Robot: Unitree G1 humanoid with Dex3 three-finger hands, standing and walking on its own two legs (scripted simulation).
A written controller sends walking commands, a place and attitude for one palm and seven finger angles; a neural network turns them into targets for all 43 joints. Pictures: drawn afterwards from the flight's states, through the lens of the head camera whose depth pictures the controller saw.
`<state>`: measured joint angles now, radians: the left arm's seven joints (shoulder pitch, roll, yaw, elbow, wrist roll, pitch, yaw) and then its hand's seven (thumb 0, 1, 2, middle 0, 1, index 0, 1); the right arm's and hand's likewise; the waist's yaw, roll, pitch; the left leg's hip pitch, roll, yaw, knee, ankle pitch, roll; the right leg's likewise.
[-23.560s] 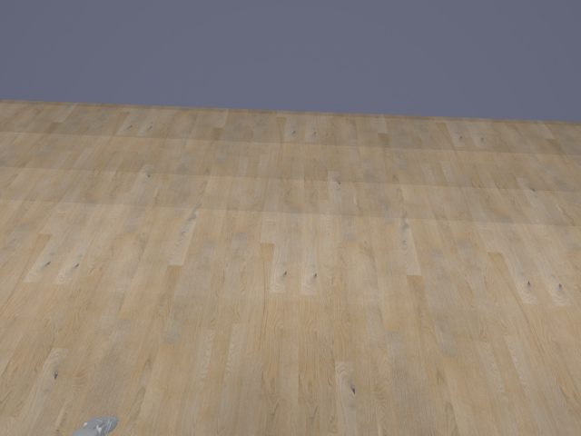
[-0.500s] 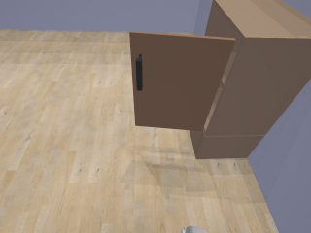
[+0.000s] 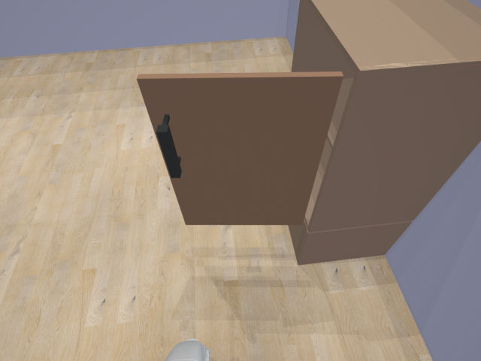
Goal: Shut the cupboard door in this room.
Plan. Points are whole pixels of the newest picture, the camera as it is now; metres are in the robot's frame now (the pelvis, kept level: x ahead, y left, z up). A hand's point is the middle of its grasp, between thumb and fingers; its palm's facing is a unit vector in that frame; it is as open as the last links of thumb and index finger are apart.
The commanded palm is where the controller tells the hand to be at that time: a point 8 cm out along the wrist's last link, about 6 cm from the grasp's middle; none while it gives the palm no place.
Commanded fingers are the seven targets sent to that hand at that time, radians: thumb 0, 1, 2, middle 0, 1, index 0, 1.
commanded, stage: take the last steps up to it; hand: left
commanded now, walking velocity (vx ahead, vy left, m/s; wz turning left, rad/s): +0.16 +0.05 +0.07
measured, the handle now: (171, 147) +0.58 +0.20 -0.02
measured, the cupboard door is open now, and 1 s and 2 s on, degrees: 83 83 83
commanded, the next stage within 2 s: come to a stop and stand still in 0.02 s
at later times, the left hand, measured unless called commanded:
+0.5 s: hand out of the picture +0.08 +0.23 -0.18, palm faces +0.06 -0.98 -0.21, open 7.4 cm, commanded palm none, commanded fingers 0.00 0.90 0.90 -0.20 -0.30 -0.20 -0.30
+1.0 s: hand out of the picture +0.07 +0.18 -0.18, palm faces +0.06 -0.97 -0.22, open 7.3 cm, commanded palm none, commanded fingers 0.00 0.90 0.90 -0.20 -0.30 -0.20 -0.30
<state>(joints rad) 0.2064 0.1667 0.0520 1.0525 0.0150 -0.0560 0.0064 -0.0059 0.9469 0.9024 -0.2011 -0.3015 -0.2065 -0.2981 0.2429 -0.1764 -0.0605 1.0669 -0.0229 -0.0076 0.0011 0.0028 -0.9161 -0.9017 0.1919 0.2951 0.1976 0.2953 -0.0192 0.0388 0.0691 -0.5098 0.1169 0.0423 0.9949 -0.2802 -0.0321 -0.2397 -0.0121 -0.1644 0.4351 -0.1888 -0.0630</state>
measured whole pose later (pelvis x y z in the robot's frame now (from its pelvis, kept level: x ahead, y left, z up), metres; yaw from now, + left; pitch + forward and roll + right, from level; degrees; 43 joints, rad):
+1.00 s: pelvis +0.05 +0.00 +0.00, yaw +0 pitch -2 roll +1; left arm 0.21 0.16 0.04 1.09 0.01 0.02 0.03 0.01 0.92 0.90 -0.20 -0.30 -0.21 -0.30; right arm 0.28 -0.17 -0.04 1.13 -0.01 0.02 -0.03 0.00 -0.91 -0.90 0.19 0.30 0.20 0.30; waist 0.01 -0.01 0.08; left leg -0.21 0.02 0.04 0.48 -0.24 -0.01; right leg -0.21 -0.06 -0.05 0.53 -0.29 0.02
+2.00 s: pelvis +0.04 +0.02 +0.00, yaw +0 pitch -1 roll +0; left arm 0.28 0.16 -0.01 1.09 0.01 -0.01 0.03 0.01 0.92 0.90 -0.20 -0.30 -0.20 -0.30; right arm 0.26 -0.15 0.00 1.12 -0.01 -0.01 -0.02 0.01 -0.92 -0.90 0.19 0.30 0.20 0.30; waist 0.01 -0.03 0.04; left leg -0.22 0.01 0.04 0.45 -0.22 0.01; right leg -0.19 -0.06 -0.03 0.45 -0.23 0.04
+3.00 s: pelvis +0.12 +0.00 -0.01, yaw +0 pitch +0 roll +1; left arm 0.27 0.16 0.03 1.05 0.01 0.00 0.04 0.02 0.93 0.90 -0.20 -0.30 -0.20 -0.30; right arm 0.23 -0.14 -0.03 1.10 -0.01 0.00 -0.05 0.01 -0.93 -0.90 0.19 0.30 0.20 0.30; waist 0.01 -0.04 0.06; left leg -0.18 0.03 0.09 0.52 -0.35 0.00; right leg -0.17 -0.05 -0.08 0.55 -0.37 0.01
